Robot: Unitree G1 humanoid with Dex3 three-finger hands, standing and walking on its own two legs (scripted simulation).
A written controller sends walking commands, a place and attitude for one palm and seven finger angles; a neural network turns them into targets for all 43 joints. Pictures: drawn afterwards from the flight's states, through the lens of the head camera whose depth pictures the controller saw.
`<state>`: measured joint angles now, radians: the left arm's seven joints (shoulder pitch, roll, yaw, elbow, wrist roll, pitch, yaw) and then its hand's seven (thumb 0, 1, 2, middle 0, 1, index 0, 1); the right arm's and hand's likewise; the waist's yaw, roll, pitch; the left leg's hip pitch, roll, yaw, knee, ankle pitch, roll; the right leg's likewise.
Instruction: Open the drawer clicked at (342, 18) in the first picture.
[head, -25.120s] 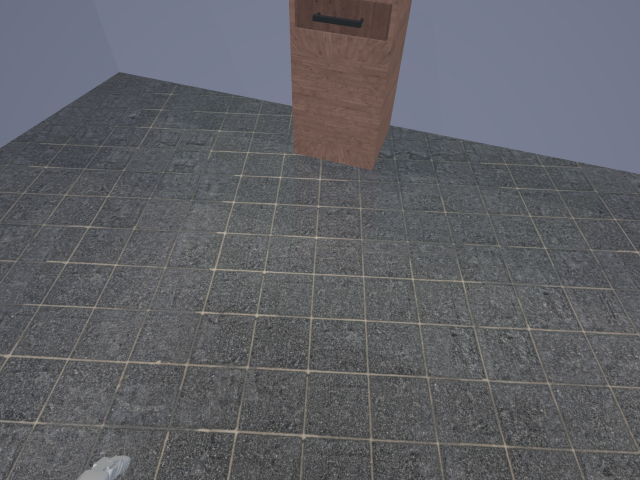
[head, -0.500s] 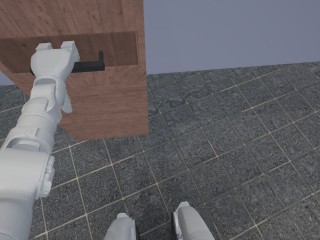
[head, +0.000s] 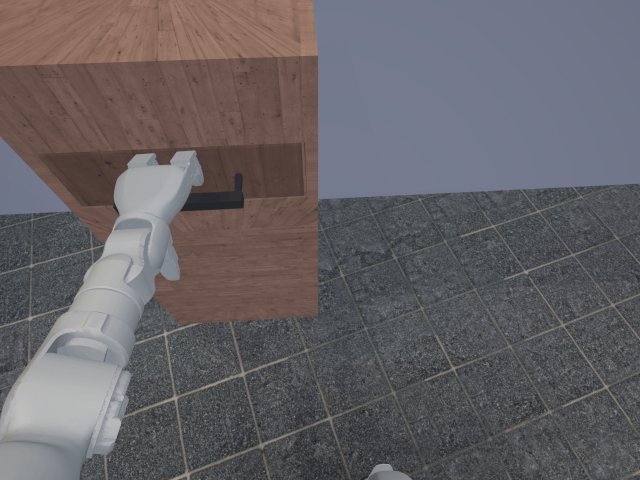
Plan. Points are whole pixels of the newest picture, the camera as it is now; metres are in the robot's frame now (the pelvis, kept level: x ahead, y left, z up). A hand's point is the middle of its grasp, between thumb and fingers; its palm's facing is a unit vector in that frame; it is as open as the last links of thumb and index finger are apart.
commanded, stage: re-aim the fingers above the handle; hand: left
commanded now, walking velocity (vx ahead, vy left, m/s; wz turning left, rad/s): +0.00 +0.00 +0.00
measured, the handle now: (181, 192) +0.54 +0.21 -0.04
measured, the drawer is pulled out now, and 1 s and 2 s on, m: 0.00 0.00 0.00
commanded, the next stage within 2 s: none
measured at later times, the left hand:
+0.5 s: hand (182, 215) +0.46 +0.18 +0.02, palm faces -0.06 -0.06 -1.00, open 13.8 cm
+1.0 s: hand (190, 195) +0.48 +0.16 +0.03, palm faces +0.07 -0.06 -1.00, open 13.8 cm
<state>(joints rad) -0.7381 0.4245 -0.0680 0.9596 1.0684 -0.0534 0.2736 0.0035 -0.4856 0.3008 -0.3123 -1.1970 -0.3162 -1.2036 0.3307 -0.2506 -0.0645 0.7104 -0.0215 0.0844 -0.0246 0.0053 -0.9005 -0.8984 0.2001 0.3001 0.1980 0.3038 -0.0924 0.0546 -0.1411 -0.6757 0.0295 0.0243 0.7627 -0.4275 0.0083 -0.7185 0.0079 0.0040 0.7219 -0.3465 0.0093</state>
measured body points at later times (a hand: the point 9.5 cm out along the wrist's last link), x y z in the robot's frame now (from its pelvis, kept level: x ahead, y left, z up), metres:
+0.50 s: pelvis -0.02 +0.00 +0.00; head +0.08 -0.01 +0.44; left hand +0.45 +0.18 +0.07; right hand +0.01 -0.28 -0.14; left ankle -0.05 +0.11 -0.71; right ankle -0.01 -0.13 -0.71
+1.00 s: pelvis -0.04 +0.00 -0.01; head +0.07 +0.00 +0.42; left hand +0.47 +0.17 +0.09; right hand -0.03 -0.28 -0.14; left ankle -0.05 +0.11 -0.71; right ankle -0.01 -0.13 -0.71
